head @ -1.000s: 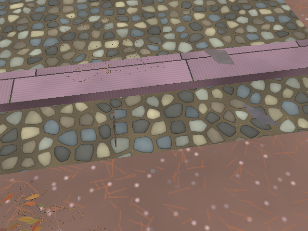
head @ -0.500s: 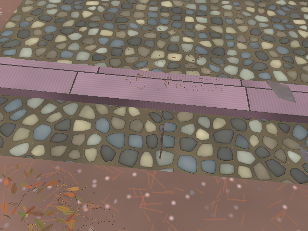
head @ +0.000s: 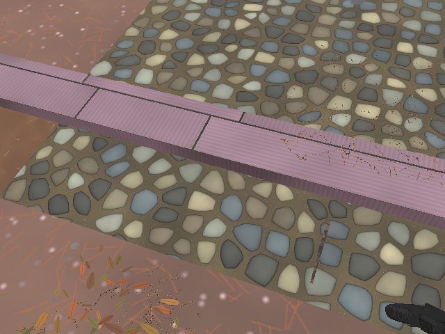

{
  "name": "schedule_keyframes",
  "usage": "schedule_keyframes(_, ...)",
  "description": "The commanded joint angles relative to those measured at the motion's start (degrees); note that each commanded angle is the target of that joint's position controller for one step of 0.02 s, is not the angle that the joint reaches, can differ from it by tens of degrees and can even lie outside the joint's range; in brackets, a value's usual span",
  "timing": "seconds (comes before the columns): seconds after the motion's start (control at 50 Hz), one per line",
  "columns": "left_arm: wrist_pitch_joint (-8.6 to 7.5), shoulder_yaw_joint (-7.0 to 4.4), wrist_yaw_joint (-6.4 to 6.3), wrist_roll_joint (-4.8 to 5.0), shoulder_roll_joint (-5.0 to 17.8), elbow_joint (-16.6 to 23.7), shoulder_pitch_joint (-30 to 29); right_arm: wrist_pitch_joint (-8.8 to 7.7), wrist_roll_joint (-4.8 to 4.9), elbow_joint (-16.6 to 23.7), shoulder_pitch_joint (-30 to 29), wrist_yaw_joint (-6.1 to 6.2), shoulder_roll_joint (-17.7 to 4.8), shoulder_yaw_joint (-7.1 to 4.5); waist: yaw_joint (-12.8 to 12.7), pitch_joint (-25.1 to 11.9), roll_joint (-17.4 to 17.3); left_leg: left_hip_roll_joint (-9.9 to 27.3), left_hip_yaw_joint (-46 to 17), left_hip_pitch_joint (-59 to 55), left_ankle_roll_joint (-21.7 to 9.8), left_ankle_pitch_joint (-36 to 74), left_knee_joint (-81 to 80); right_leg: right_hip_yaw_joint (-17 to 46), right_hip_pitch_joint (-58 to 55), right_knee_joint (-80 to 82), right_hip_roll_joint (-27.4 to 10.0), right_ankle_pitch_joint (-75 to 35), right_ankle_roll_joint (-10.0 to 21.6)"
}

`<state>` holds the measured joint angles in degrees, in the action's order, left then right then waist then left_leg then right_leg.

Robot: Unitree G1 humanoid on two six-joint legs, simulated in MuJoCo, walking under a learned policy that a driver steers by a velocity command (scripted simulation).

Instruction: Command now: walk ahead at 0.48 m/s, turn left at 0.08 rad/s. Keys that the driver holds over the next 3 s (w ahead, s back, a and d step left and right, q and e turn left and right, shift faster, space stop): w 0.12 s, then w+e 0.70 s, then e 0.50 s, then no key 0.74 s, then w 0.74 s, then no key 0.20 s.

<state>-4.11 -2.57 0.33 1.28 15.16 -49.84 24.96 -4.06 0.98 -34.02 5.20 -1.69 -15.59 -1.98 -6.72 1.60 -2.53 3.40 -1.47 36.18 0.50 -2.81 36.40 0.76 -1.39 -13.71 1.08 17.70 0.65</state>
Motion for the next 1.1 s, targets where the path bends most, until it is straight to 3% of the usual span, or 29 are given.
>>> schedule_keyframes(0.02,-0.21,-2.41,-0.26,0.6,11.29,2.51,-1.0,-1.27,0.52,6.08,-6.82,-0.76,-3.96,-1.06,2.28,2.87,8.67,-1.83,1.41,-4.97,-1.87,1.12,-4.8,7.6,3.14,3.26,-14.77,-22.58,8.64)
schedule_keyframes(0.06,0.32,-2.71,-0.45,0.52,12.44,2.26,-1.34,-1.2,0.25,5.11,-2.42,-0.64,-6.27,-2.21,5.99,-0.46,9.0,-3.81,2.84,-13.31,-4.3,-1.18,-6.94,5.62,0.91,-3.45,-14.6,-38.25,7.15)
schedule_keyframes(0.08,0.59,-2.57,-0.58,0.35,12.32,2.31,-1.48,-0.95,0.04,2.95,4.88,-0.21,-8.21,-3.41,10.11,-5.1,8.15,-5.25,4.17,-23.83,-6.09,-0.74,-8.23,3.31,2.47,-12.41,-12.55,-46.25,5.94)
schedule_keyframes(0.1,0.5,-1.88,-0.75,-0.53,11.0,3.29,-1.94,-0.54,-0.16,0.87,14.35,0.48,-10.62,-4.47,14.66,-11.5,6.65,-0.73,0.0,-39.34,-8.42,-0.62,-6.34,1.87,11.26,-25.35,-10.39,-40.27,4.13)
schedule_keyframes(0.12,-0.31,0.34,-0.51,-1.27,4.22,5.46,3.86,-0.24,-1.62,-0.13,20.84,0.75,-17.01,-5.72,13.46,-22.07,-8.34,15.83,-25.82,-61.85,-16.96,-10.07,-7.74,-1.14,33.01,-49.77,-2.01,-12.53,-0.07)
schedule_keyframes(0.14,-1.37,0.28,-0.24,-0.51,5.55,4.22,3.59,-0.02,-1.1,-0.75,22.12,0.6,-12.61,-4.61,13.96,-26.96,-11.91,19.68,-41.35,-61.33,-18.73,-16.7,-17.07,6.65,39.1,-58.51,0.55,13.99,0.01)
schedule_keyframes(0.16,-1.67,-1.26,0.05,1.45,10.22,5.73,-1.62,-0.04,-0.93,-0.94,17.87,0.58,-9.8,-3.48,13.39,-15.95,-7.6,18.04,-33.14,-53.34,-15.9,-18.77,-18.39,6.86,44.32,-61.9,-2.68,11.37,0.6)
schedule_keyframes(0.18,-1.72,-1.15,0.04,1.74,10.03,6.74,-5.62,-0.11,-0.8,-0.81,14.04,0.61,-8.31,-2.96,11.92,-9.36,-4.13,15.7,-24.8,-44.67,-14.37,-14.92,-19.64,4.92,44.11,-60.02,-5.37,6.37,0.91)
schedule_keyframes(0.22,-0.68,-1.43,-0.19,0.4,8.52,6.51,-6.32,-1.02,-1.59,-1.36,8.69,0.28,-5.56,-2.2,7.86,-3.39,-3.15,11.23,-14.74,-32.2,-12.69,-7.15,-23.98,4.75,39.15,-54.32,-8.8,-0.3,0.39)
schedule_keyframes(0.3,1.78,-1.16,-0.53,0.35,5.33,5.96,-5.45,-3.11,-1.76,-3.9,6.71,0.28,-5.53,-2.77,5.35,-0.15,-2.25,9.95,-4.84,-25.31,-12.75,1.5,-29.33,5.9,37.37,-51.02,-8.8,-7.07,-1.28)
schedule_keyframes(0.36,1.42,-1.21,-0.26,-0.05,5.09,7.63,-9.93,-3.35,-2.03,-5.72,7.67,0.85,-6.32,-3.04,6.2,1.44,-0.63,8.86,1.15,-27.3,-11.82,6.49,-30.02,6.88,40.35,-41.6,-7.86,-16.63,-1.55)
schedule_keyframes(0.44,0.72,-0.28,1.37,-0.27,3.48,10.41,-18.2,-2.86,-1.44,-7.49,9.8,1.67,-8.5,-3.47,9.46,3.59,1.14,8.74,6.82,-29.68,-10.18,7.71,-31.24,1.95,38.18,-28.1,-6.76,-25.41,-0.65)
schedule_keyframes(0.54,0.62,-0.06,3.29,-0.12,3.83,15.4,-25.27,-0.37,-0.26,-10.2,14.07,2.14,-10.55,-4.19,11.3,4.57,1.52,12.18,9.25,-42.74,-9.21,17.69,-25.45,-1.55,43.06,-21.36,-5.33,-17.48,2.16)
schedule_keyframes(0.58,0.86,-0.8,3.76,-0.05,5.33,16.53,-23.86,0.67,-0.25,-10.02,13.45,2.65,-12.0,-4.51,9.34,1.31,-0.77,12.15,11.0,-44.97,-7.89,36.67,-18.53,-5.17,37.66,-21.12,-1.95,-11.41,4.18)
schedule_keyframes(0.62,1.33,-2.94,3.39,0.1,9.12,15.11,-13.8,1.7,-0.27,-9.5,12.63,3.37,-13.18,-4.71,3.29,-5.48,-2.47,10.86,12.59,-42.85,-6.24,49.83,-2.76,-7.29,23.34,-20.39,2.56,-7.67,7.21)
schedule_keyframes(0.64,1.66,-4.83,2.49,0.15,12.5,12.96,-3.87,1.65,-0.21,-8.81,11.69,3.76,-12.62,-4.26,-2.15,-10.43,-0.33,8.66,13.34,-33.23,-4.1,41.95,11.37,-3.6,6.93,-16.56,2.27,-10.92,9.92)
schedule_keyframes(0.66,2.04,-6.39,1.33,0.12,18.98,12.32,0.43,0.4,-1.95,-5.99,16.06,3.1,-5.92,-2.08,0.73,-16.34,12.63,0.52,12.57,-7.68,-0.29,-1.21,32.97,22.69,-16.11,-16.67,-12.58,-7.89,18.52)
schedule_keyframes(0.68,1.21,-5.67,1.36,-0.02,17.95,13.95,-0.03,-2.05,-1.69,-5.06,15.27,2.09,-5.14,-1.0,1.21,-24.89,12.89,-7.73,-0.8,4.56,0.54,-31.84,44.42,48.6,-24.68,-7.11,-20.77,-2.63,25.91)
schedule_keyframes(0.7,0.72,-4.49,1.38,-0.51,13.79,13.79,-1.1,-3.54,0.67,-3.41,8.45,1.14,-9.49,-2.19,-1.17,-19.39,8.31,-3.77,-5.67,10.33,-0.56,-27.38,45.11,41.15,-21.54,-4.47,-18.91,-2.25,22.18)
schedule_keyframes(0.72,0.38,-4.01,1.32,-0.33,12.02,13.86,-4.2,-4.33,1.18,-2.28,6.05,0.97,-9.33,-1.83,0.75,-12.0,5.19,-1.24,-4.71,10.4,-1.43,-22.04,40.25,32.8,-12.86,-3.86,-16.54,-5.83,19.71)
schedule_keyframes(0.74,0.35,-3.58,1.26,-0.14,10.68,14.39,-8.16,-4.49,-0.11,-2.7,5.85,1.4,-8.73,-1.85,3.72,-7.51,1.32,0.97,-4.04,7.62,-1.08,-19.03,34.44,27.1,-4.17,-3.25,-14.04,-11.59,17.71)
schedule_keyframes(0.76,0.32,-2.97,1.08,-0.49,8.93,15.25,-10.86,-4.01,-1.24,-2.99,6.36,1.7,-9.37,-2.32,5.69,-5.15,1.86,2.35,-3.87,3.67,-0.37,-16.96,30.75,23.17,2.22,-1.95,-12.15,-17.4,16.91)
schedule_keyframes(0.84,0.15,-3.31,-0.02,-0.9,10.47,15.38,-12.61,-1.74,-2.15,-2.95,7.35,1.88,-7.12,-1.83,8.25,-2.56,4.08,1.97,-1.51,-2.32,3.61,-12.47,21.78,16.13,14.79,0.41,-8.98,-30.41,16.93)
schedule_keyframes(0.92,1.88,-4.03,-1.61,-0.28,12.23,13.61,-9.94,-1.71,-2.18,-1.16,-0.9,1.9,-4.49,-0.6,5.05,-3.4,6.6,-3.65,0.83,-10.11,4.98,2.83,3.03,9.63,19.68,-4.36,-3.08,-35.7,11.35)
schedule_keyframes(0.98,3.32,-4.01,-2.1,0.06,11.81,12.66,-7.96,-1.47,-0.99,-0.79,-2.75,1.45,-5.98,-1.11,4.23,-5.47,8.89,-5.83,-1.52,-12.72,4.65,5.26,-3.72,14.82,15.82,-8.33,-4.61,-28.33,9.26)
schedule_keyframes(1.04,3.75,-3.77,-2.59,0.0,10.22,13.69,-10.86,-1.79,-1.49,-1.61,0.97,1.29,-8.66,-2.5,7.34,-6.17,10.1,-4.85,-3.97,-16.21,1.99,4.0,-9.05,20.78,12.25,-16.29,-5.39,-24.39,6.71)
schedule_keyframes(1.06,3.71,-3.42,-2.59,-0.11,8.88,14.34,-12.01,-2.19,-2.09,-2.3,3.89,1.47,-9.15,-2.87,9.11,-7.33,9.32,-3.54,-3.21,-21.45,0.47,9.57,-13.07,19.99,13.07,-21.61,-2.73,-22.77,4.75)
schedule_keyframes(1.08,3.45,-2.21,-2.51,-0.97,5.2,15.58,-10.81,-2.4,-3.25,-2.25,8.23,1.97,-12.02,-3.43,9.94,-13.75,2.41,6.15,-10.7,-34.19,-3.27,25.83,-11.41,16.05,18.66,-35.39,1.59,-9.47,1.88)
schedule_keyframes(1.1,3.17,-1.16,-2.16,-1.29,1.64,14.52,1.76,-1.52,-4.77,-1.53,8.56,2.14,-13.11,-3.14,4.14,-20.08,-12.37,21.67,-28.56,-48.48,-13.55,46.49,-9.02,12.65,31.81,-51.19,8.88,27.66,-1.38)
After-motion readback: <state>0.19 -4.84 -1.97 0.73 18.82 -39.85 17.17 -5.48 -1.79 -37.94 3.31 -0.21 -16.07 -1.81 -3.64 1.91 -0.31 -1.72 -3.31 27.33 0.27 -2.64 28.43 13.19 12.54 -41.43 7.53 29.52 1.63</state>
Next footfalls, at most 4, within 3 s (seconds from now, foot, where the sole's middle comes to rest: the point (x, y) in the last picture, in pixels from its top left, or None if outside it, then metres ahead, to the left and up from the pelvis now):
0.10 left None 0.23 0.14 -0.78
0.64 right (302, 317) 0.52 -0.11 -0.78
1.08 left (274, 225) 0.82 -0.02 -0.78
1.52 right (326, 288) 0.61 -0.19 -0.78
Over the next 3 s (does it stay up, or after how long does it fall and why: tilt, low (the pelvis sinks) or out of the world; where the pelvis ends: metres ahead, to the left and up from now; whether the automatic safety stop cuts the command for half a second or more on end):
stays up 0.93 -0.25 0.05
